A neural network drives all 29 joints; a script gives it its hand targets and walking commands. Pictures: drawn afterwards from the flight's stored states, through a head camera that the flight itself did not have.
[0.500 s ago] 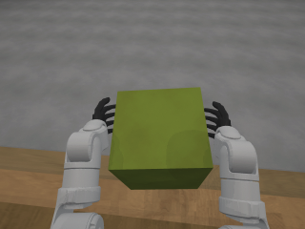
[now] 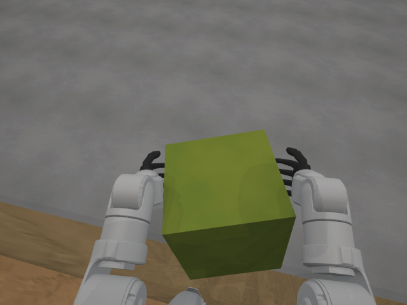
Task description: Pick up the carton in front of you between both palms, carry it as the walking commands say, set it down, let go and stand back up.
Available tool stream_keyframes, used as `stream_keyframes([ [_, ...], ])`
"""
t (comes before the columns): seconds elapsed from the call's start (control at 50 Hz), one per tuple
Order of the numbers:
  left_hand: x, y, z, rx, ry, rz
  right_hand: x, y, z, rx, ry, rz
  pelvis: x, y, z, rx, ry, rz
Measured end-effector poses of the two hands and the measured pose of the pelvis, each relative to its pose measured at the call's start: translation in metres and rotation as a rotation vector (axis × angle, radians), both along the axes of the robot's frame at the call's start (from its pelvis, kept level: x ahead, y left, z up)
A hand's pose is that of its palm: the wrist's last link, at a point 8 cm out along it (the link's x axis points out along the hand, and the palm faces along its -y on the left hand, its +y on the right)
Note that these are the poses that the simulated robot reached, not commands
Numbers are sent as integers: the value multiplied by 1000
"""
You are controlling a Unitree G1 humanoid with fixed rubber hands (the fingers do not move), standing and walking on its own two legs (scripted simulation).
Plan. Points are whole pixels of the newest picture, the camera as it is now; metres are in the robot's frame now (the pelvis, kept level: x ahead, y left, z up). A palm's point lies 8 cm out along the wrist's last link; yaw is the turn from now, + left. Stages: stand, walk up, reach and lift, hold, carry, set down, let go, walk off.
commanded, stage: carry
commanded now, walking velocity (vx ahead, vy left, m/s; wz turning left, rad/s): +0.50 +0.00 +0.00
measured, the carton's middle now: (225, 208) +0.34 +0.05 -0.03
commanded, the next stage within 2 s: none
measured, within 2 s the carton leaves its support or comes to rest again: neither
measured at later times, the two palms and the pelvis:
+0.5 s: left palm (226, 86) +0.85 +0.11 -0.08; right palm (310, 98) +0.84 -0.18 -0.08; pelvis +0.48 -0.01 -0.24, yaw -2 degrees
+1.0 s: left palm (240, 60) +1.35 +0.10 -0.26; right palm (291, 74) +1.27 -0.17 -0.26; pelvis +0.95 +0.02 -0.30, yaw +0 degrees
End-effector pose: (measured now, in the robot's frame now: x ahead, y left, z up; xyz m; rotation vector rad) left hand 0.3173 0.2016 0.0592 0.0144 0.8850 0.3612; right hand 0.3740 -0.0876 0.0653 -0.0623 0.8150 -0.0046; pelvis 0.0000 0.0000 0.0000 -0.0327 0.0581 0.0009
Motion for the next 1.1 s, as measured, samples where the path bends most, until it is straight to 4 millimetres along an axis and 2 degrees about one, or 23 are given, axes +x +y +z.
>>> stream_keyframes([
  [0.06,80,9,-16,8,-86,-13,66,8,-23,1,-91,-11,64,7,-42,27,-4,12],
  [0.1,131,3,-29,-3,-104,-45,99,-1,-40,-20,-115,-42,96,10,-57,69,9,9],
  [0.16,199,-25,-45,2,-72,-145,131,-29,-66,-17,-79,-147,144,19,-66,71,37,7],
  [0.2,243,-48,-55,-12,-61,-220,150,-50,-76,-21,-58,-224,176,22,-69,72,49,3],
  [0.26,305,-83,-68,-48,-78,-302,184,-81,-83,-21,-57,-343,229,22,-78,72,48,-3],
  [0.3,347,-103,-74,-73,-112,-335,217,-99,-83,-18,-87,-398,270,18,-91,72,38,-3],
  [0.34,391,-116,-79,-81,-169,-348,262,-113,-83,-11,-143,-415,315,12,-113,82,18,-10],
  [0.38,436,-120,-83,-59,-253,-332,317,-119,-87,-6,-222,-381,363,4,-149,101,-2,-14],
  [0.42,475,-113,-94,-2,-320,-307,374,-115,-99,4,-281,-318,403,-1,-186,74,-8,-40],
  [0.46,508,-101,-115,34,-337,-276,424,-105,-119,-8,-298,-255,440,-5,-221,51,-26,-50],
  [0.5,534,-89,-141,49,-283,-246,462,-93,-146,-14,-243,-209,480,-7,-237,0,-44,-35],
  [0.56,574,-68,-177,22,-159,-177,519,-72,-177,-54,-118,-136,541,-11,-244,-6,-42,-12],
  [0.64,640,-35,-208,-1,-81,-58,616,-36,-205,-55,-39,-24,619,-13,-256,4,-7,3],
  [0.72,725,-3,-237,3,-83,30,717,0,-242,-38,-37,29,709,-6,-285,9,0,3],
  [0.76,776,4,-255,-1,-81,25,759,7,-265,-49,-34,21,748,-2,-300,27,24,-2],
  [0.8,826,-3,-273,-1,-52,-20,788,-2,-292,-51,1,-32,779,5,-306,33,50,3],
  [0.86,894,-32,-295,-4,-6,-124,815,-30,-322,-50,57,-153,823,15,-305,24,68,7],
  [0.92,955,-68,-310,-45,-15,-229,841,-61,-330,-66,79,-302,874,22,-300,13,74,2],
  [0.98,1015,-98,-316,-81,-57,-295,880,-83,-327,-93,88,-437,931,23,-297,9,83,-7],
  [1.04,1075,-111,-314,-81,-106,-301,943,-94,-320,-58,45,-478,996,18,-303,22,65,2],
  [1.1,1130,-99,-305,-42,-164,-259,1022,-88,-309,-49,-10,-407,1046,15,-304,-1,69,10],
])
